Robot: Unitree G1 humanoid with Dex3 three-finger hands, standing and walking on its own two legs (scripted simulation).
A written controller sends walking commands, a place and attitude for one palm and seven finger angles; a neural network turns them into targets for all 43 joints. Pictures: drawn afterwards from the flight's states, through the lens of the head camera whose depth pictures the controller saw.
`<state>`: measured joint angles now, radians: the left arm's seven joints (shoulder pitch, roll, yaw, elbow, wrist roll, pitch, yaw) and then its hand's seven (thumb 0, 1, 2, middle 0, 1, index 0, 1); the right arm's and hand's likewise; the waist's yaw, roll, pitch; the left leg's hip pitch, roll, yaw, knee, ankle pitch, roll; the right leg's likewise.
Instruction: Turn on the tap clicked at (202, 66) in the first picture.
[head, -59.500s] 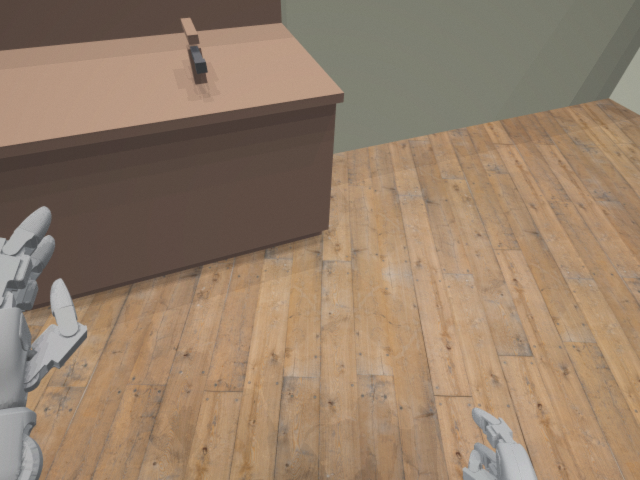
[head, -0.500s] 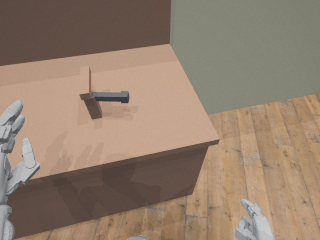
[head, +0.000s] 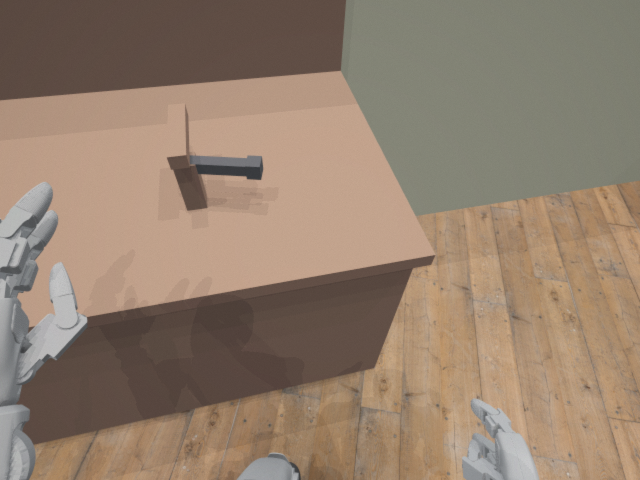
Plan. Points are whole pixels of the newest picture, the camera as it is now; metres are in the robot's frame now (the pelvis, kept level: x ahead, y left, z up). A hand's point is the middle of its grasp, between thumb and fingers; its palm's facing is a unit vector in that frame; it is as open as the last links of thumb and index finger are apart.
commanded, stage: step back with the hand held close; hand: left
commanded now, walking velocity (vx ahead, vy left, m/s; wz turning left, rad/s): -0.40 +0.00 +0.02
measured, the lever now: (254, 167) +0.57 +0.17 +0.04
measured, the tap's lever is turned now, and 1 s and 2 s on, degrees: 75 75 75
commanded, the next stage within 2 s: stop stepping back and stand still in 0.22 s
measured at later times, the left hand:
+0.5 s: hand out of the picture +0.08 +0.23 +0.16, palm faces +0.36 -0.85 -0.38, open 7.4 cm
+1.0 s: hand out of the picture +0.01 +0.25 +0.16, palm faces +0.42 -0.85 -0.32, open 7.5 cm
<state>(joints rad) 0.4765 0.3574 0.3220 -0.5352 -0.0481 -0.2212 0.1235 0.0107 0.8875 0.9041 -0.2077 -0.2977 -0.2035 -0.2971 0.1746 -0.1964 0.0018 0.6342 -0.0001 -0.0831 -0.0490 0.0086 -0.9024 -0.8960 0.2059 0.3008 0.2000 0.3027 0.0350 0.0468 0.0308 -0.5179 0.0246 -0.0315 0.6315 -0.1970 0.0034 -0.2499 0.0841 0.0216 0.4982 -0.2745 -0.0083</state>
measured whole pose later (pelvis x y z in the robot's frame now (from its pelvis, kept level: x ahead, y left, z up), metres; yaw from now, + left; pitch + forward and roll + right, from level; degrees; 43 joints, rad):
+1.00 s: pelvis -0.18 +0.01 -0.01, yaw +2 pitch -2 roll -1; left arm 0.47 0.33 0.31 -0.50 -0.04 -0.13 0.14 0.01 0.89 0.90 -0.21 -0.30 -0.20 -0.30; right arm 0.24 -0.21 0.01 0.68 0.00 -0.10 -0.07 0.01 -0.90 -0.90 0.21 0.30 0.20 0.30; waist -0.01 -0.01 -0.01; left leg -0.29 0.04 0.02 0.64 -0.41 0.05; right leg -0.36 0.02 -0.06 0.64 -0.31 -0.04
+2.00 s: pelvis -0.14 +0.02 +0.01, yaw +2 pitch -1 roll -1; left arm 0.46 0.33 0.31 -0.43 -0.06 -0.14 0.15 0.01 0.89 0.90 -0.21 -0.30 -0.20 -0.30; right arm 0.18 -0.21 0.01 0.62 0.01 -0.07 -0.07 0.01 -0.90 -0.90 0.21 0.30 0.20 0.30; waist 0.01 0.01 0.01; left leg -0.18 0.01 0.02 0.45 -0.26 0.02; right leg -0.19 0.01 0.00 0.38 -0.18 0.01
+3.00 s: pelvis -0.14 +0.04 +0.01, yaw +3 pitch -1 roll -1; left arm 0.45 0.33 0.31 -0.42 -0.06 -0.13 0.15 0.01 0.89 0.90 -0.21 -0.30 -0.20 -0.30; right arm 0.18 -0.21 0.01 0.62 0.00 -0.06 -0.07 0.01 -0.90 -0.90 0.21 0.30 0.20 0.30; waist 0.01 0.02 0.00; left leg -0.18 -0.01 0.02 0.44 -0.25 0.03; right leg -0.18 -0.01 0.00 0.36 -0.17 0.03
